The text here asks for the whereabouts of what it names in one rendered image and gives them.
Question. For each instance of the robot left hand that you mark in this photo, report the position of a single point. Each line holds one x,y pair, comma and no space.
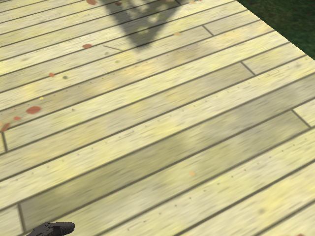
53,229

